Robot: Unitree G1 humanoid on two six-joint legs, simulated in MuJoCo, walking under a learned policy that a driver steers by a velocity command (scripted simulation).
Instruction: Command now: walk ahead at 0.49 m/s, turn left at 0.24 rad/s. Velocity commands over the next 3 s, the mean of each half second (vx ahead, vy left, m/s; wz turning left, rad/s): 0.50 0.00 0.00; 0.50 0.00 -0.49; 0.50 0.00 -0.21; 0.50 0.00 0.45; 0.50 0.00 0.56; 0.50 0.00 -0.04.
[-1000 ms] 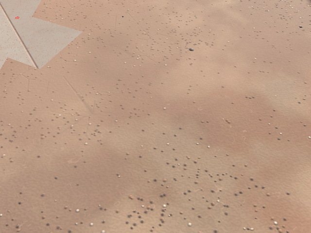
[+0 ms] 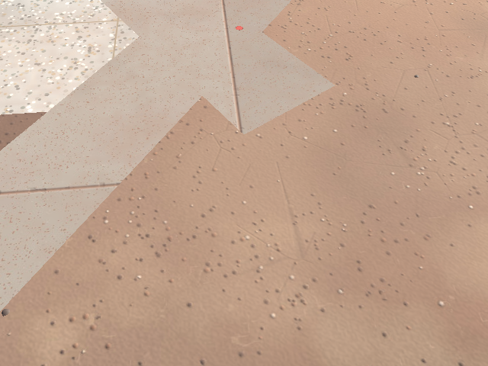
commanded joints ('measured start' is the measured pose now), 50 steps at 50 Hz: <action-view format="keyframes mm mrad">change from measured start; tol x32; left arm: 1 89 81 16 -12 14 -1 -1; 21 370 -9 -33 38 -21 35 17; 43 -142 36 13 -182 -22 90 -50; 50 295 249 94 -133 -11 85 -19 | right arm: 1 -60 -100 -24 -107 -18 -26 -1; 50 -117 -160 -33 -158 -2 -75 6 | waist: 1 26 -44 -54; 18 -2 -103 -17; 21 -76 333 -381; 42 -58 12 87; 50 145 -117 -378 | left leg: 1 -338 148 -7 52 96 2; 16 -218 116 119 -654 360 -10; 19 185 103 122 -716 323 41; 21 693 503 -511 -840 110 227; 29 174 329 52 -1038 444 129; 41 388 357 312 -1014 561 93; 46 412 345 381 -650 1194 44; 47 310 304 399 -429 1128 10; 49 -393 15 211 234 -186 -89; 50 -496 53 30 281 -150 -64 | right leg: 1 302 -314 403 -271 -21 -198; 17 319 -301 194 -230 114 -122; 19 236 -217 137 44 264 -71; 22 -374 -62 172 804 -433 3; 41 -383 -159 13 224 115 -14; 47 209 27 -102 93 -32 -149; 50 810 -397 854 -200 -170 -387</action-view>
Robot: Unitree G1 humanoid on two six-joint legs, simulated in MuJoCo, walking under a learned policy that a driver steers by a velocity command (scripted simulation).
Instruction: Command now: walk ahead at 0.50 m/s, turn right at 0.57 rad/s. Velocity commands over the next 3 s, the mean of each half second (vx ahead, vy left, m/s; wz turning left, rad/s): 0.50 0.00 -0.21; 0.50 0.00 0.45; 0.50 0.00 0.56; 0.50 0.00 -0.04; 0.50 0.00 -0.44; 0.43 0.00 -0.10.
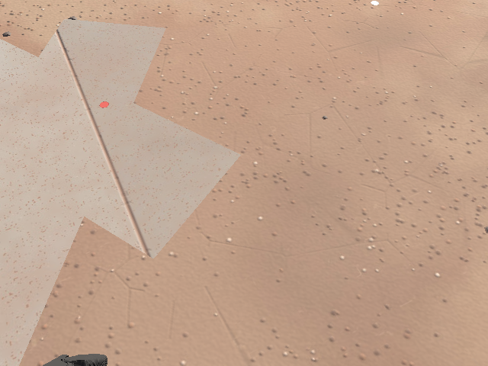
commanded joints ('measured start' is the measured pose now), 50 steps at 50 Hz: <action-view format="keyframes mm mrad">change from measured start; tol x32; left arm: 1 293 194 57 6 11 -21 8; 50 39 153 31 -73 25 -108 38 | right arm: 1 -117 -148 -20 -178 41 -90 19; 50 40 -135 -29 -181 14 31 -3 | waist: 1 132 -43 -268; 50 68 135 -163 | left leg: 1 -730 -68 -219 431 9 33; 21 -586 -40 -150 -427 438 83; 25 -5 -101 -153 -452 444 188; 27 496 226 -946 -661 194 417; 34 -62 46 -494 -766 487 302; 50 3 -32 -539 -433 651 166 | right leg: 1 809 -340 697 -389 18 -247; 7 331 -165 315 -432 386 -161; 18 491 -248 270 -453 210 -96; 24 569 -225 139 -148 802 -17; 28 -278 -11 217 702 -292 95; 50 319 -45 150 -275 175 68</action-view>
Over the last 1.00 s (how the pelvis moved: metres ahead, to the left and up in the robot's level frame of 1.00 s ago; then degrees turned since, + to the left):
0.52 -0.01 -0.02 -20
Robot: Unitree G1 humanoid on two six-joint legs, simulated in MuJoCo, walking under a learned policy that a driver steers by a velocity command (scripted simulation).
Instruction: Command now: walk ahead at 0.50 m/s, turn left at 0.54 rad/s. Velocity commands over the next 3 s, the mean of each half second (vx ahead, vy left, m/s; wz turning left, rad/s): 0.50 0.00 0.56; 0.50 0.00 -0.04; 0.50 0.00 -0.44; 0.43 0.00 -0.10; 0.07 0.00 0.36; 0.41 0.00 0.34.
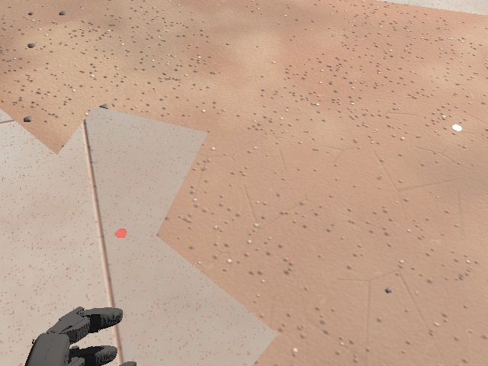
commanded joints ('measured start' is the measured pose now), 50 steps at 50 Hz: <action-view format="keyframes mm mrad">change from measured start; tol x32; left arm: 1 277 218 81 -25 15 -23 21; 50 -13 73 12 -14 -19 54 -44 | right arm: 1 -94 -81 -12 -103 -18 -13 3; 22 -423 -51 -3 -259 0 -11 77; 29 41 -223 -69 -180 -9 -13 45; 50 -93 -162 -46 -11 -16 -41 11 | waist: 1 214 62 -243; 22 177 -40 78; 29 -32 174 -411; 50 21 71 86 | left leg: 1 -217 141 -85 367 474 30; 3 -710 85 39 812 -167 -50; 22 -628 200 268 223 372 -33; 26 -173 61 345 99 299 69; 29 476 492 -532 -95 114 310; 36 -124 356 39 -254 513 198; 50 160 392 341 -209 695 74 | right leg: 1 559 -199 155 12 -25 -125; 3 858 -460 685 -73 -355 -284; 9 353 -271 152 -236 -67 -185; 26 475 -275 -257 180 680 -85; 27 237 -238 -264 458 400 -48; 28 -189 -51 -198 825 -522 10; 30 -335 -87 -5 944 -490 -13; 50 -260 -94 -86 175 -14 -48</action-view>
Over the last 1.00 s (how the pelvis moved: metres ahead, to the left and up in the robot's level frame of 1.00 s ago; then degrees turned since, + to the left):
0.57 0.03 0.02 12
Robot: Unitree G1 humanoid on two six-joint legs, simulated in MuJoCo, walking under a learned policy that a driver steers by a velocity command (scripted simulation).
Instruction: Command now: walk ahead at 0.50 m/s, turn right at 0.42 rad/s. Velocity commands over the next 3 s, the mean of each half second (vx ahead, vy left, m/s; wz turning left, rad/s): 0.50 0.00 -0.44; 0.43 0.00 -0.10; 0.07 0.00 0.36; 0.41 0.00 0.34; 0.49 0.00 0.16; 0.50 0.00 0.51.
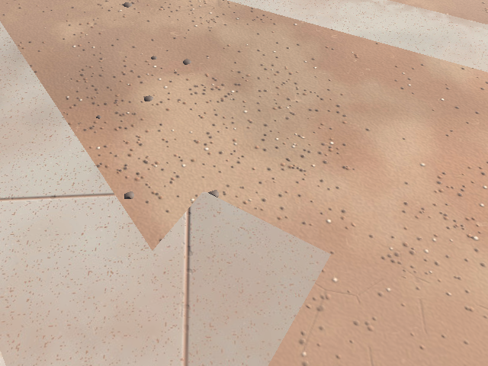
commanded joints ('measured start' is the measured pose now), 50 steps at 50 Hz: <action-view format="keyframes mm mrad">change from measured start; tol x32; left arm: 1 -114 84 21 -126 1 -18 -19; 5 321 287 107 -55 -2 2 17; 50 -7 92 34 -121 35 -49 16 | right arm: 1 5 -183 -50 -31 11 15 -16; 24 -342 -97 4 -194 3 -46 24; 31 151 -215 -53 -78 7 -43 25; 50 28 -158 -13 17 15 18 -11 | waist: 1 4 112 43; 7 184 -106 -398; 50 46 144 -56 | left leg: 1 49 322 -38 75 775 113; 4 -67 261 28 520 1052 42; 6 -740 -37 -121 1191 -235 -63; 7 -849 29 -286 1230 -211 -33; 20 -587 94 -170 414 444 -98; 28 -382 58 -155 237 301 37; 31 273 441 -919 100 -69 295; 36 -210 277 -498 -13 122 196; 50 -157 209 -245 178 702 103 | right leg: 1 -31 36 -57 -30 -134 -47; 4 425 143 -100 -87 -148 -132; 7 1059 -249 769 -309 -340 -379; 15 421 -67 287 -405 101 -285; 28 589 -59 270 -121 224 -135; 32 -133 96 162 674 -554 -13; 50 272 80 13 -163 62 -8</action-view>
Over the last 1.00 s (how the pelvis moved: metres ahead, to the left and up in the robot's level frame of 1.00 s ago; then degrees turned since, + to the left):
0.51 0.13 0.00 12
